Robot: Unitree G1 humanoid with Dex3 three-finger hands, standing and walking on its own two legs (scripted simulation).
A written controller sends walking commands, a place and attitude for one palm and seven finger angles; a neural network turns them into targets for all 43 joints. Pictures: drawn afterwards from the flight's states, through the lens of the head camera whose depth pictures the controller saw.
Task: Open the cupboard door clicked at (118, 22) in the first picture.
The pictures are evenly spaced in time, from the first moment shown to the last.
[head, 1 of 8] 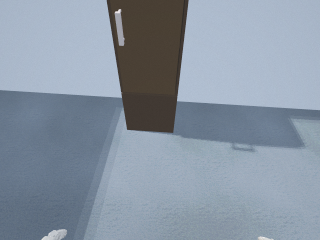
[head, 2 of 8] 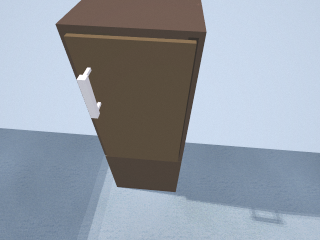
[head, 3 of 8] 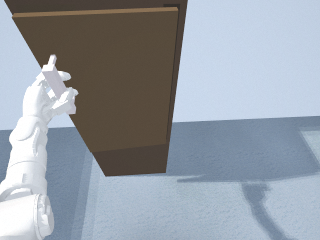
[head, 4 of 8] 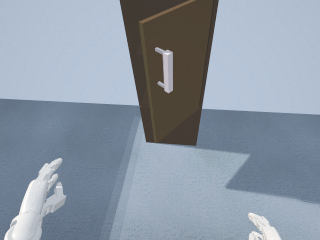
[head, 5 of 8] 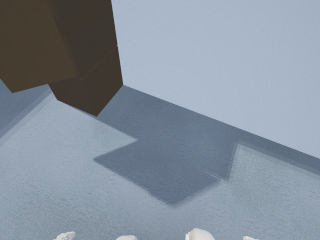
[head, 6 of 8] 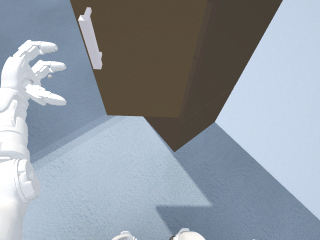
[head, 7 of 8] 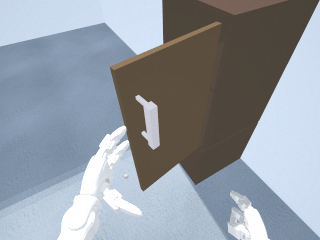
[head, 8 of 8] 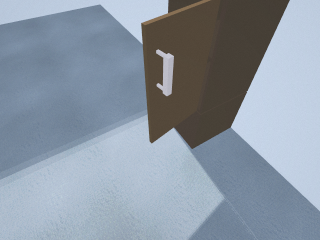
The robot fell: no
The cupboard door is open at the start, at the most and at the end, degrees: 0 100 100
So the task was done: yes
